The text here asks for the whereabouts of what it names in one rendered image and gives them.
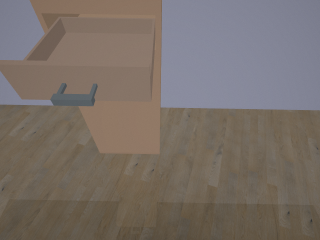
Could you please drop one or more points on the drawer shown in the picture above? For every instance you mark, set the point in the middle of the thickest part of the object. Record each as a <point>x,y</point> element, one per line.
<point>117,54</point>

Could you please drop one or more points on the handle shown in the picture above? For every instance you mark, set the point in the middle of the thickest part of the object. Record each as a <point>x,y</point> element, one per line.
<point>60,99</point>

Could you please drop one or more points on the cabinet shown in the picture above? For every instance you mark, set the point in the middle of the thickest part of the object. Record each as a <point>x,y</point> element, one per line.
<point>117,127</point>

